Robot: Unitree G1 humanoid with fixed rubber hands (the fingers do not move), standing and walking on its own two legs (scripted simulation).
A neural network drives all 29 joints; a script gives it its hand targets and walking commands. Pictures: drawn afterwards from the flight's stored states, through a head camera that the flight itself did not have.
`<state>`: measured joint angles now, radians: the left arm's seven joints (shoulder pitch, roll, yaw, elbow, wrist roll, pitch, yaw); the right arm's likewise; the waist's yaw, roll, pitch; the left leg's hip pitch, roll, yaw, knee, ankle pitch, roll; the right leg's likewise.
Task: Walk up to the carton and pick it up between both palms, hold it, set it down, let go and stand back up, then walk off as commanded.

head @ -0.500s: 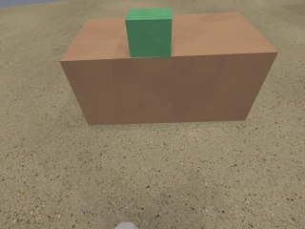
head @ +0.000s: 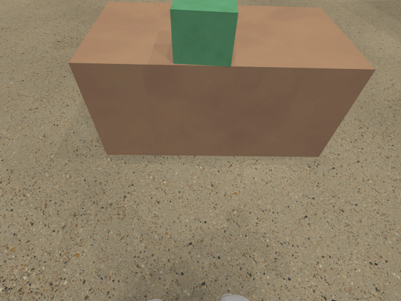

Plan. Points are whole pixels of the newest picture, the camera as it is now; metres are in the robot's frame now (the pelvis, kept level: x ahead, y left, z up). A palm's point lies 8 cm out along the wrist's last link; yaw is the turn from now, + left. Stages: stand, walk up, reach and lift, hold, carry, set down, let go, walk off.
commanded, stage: walk off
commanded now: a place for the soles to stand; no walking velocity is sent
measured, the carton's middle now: (203, 30) +1.16 -0.05 +0.01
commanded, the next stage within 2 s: stand in 0.46 s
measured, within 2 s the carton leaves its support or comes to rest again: neither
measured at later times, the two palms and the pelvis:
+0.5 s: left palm out of the picture +0.08 +0.30 -0.11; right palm out of the picture +0.06 -0.30 -0.11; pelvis -0.01 +0.00 +0.00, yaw -1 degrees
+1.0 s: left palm out of the picture +0.08 +0.31 -0.10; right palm out of the picture +0.03 -0.29 -0.11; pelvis -0.01 +0.01 +0.00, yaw +0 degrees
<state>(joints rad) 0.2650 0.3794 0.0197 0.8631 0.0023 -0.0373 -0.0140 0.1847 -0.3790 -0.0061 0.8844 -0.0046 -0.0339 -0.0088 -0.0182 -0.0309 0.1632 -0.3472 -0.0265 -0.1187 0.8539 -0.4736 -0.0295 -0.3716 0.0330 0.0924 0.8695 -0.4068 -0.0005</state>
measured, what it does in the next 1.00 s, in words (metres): stands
